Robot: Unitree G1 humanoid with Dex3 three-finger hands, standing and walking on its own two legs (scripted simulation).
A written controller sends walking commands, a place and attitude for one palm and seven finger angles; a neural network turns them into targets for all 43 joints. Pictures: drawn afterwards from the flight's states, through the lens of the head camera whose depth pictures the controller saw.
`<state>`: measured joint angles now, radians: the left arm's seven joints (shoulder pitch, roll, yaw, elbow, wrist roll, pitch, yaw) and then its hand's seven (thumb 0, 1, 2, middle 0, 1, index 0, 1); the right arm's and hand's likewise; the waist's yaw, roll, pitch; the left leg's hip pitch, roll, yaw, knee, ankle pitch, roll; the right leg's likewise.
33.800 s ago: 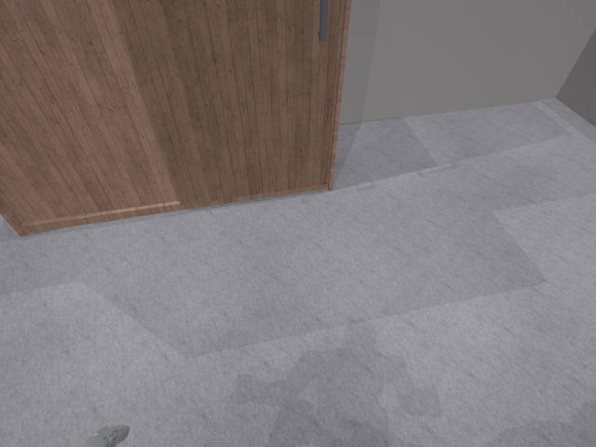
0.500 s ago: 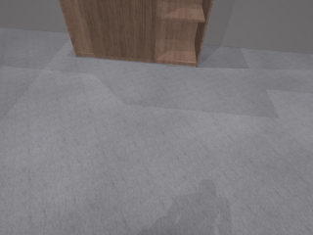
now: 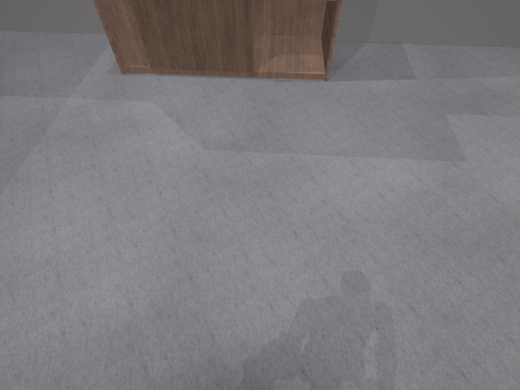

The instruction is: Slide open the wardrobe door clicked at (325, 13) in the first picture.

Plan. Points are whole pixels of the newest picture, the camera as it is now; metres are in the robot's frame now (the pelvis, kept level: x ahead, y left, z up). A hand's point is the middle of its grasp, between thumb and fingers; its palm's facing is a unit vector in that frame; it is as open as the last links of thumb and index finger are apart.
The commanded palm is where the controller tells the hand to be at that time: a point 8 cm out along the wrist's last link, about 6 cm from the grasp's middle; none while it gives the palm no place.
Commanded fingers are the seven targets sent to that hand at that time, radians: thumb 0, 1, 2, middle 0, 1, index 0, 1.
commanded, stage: step back with the hand held close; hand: right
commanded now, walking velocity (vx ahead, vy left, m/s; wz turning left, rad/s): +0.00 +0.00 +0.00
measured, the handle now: out of the picture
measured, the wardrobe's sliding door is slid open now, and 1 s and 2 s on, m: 0.49 0.49 0.49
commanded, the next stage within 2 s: stop stepping back and stand still in 1.28 s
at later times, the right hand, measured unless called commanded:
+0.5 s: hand (511, 280) +0.22 -0.23 +0.18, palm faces +0.31 +0.82 -0.48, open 7.5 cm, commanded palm +0.14 -0.26 +0.18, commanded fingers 0.00 -0.90 -0.90 0.20 0.30 0.20 0.30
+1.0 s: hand out of the picture +0.13 -0.24 +0.16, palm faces +0.27 +0.85 -0.45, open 7.4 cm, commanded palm +0.07 -0.28 +0.18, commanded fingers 0.00 -0.90 -0.90 0.20 0.30 0.20 0.30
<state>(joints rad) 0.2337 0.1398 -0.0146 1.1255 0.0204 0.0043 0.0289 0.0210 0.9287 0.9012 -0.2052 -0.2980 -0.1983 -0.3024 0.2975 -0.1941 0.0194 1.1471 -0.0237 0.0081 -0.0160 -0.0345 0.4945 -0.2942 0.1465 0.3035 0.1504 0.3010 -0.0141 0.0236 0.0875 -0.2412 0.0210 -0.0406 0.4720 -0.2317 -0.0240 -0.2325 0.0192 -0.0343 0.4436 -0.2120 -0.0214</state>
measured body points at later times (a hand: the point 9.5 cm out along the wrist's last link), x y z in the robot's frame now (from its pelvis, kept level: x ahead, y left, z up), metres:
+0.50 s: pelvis -0.01 +0.02 +0.00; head -0.01 +0.03 +0.45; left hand +0.24 +0.24 -0.02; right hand +0.19 -0.27 +0.20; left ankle +0.01 +0.13 -0.74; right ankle +0.00 -0.14 -0.71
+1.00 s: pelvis -0.09 -0.01 +0.00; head -0.04 -0.03 +0.44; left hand +0.11 +0.19 -0.08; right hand +0.11 -0.28 +0.19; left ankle -0.06 +0.10 -0.74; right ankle -0.07 -0.13 -0.71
